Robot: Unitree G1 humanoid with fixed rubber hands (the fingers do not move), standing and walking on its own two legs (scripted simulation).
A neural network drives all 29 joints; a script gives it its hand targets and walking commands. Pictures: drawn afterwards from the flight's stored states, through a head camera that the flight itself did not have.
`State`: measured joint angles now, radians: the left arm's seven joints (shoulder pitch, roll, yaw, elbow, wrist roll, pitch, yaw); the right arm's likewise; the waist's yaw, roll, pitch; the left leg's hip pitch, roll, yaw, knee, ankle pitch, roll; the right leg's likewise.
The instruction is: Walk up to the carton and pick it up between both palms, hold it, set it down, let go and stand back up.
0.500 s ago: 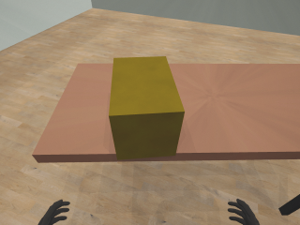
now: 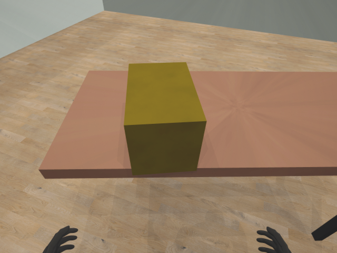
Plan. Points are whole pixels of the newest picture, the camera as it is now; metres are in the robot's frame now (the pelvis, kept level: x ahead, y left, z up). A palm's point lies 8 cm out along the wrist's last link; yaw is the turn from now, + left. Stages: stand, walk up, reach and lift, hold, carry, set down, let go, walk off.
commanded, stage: stand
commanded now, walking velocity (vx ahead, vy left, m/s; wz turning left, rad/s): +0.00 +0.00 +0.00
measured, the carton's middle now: (161, 114) +0.48 +0.02 +0.08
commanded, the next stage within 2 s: none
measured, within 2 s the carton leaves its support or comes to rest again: neither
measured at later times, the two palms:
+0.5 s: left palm out of the picture +0.13 +0.27 -0.05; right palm out of the picture +0.12 -0.27 -0.08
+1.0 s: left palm out of the picture +0.14 +0.27 -0.06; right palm out of the picture +0.12 -0.27 -0.08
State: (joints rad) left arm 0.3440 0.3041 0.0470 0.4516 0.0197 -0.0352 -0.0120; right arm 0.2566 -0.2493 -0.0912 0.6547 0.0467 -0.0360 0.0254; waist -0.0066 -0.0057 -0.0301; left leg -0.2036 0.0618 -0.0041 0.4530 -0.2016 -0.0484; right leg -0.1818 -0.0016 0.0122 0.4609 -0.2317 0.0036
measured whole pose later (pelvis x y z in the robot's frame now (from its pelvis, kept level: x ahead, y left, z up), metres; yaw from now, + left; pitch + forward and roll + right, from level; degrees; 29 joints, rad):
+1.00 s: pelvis +0.00 +0.00 +0.00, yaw +0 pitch -3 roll +0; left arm 0.33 0.31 0.05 0.45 0.02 -0.04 -0.01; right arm 0.26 -0.25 -0.09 0.65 0.05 -0.03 0.03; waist -0.01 -0.01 0.02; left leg -0.20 0.06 0.00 0.45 -0.20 -0.05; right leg -0.18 0.00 0.01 0.46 -0.23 0.00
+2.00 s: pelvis +0.00 +0.00 +0.00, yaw +0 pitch -3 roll +0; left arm 0.29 0.31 0.05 0.46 0.02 -0.04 -0.01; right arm 0.26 -0.25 -0.09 0.65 0.05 -0.03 0.02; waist -0.01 -0.01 0.04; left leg -0.20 0.06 0.00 0.45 -0.20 -0.05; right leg -0.18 0.00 0.01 0.46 -0.23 0.00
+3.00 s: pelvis +0.00 +0.00 +0.00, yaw +0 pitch -3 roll +0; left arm 0.27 0.31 0.05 0.48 0.02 -0.04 -0.01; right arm 0.26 -0.25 -0.09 0.65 0.05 -0.03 0.02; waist -0.01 -0.01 0.05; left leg -0.20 0.06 0.00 0.45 -0.20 -0.05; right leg -0.18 0.00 0.01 0.46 -0.23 0.00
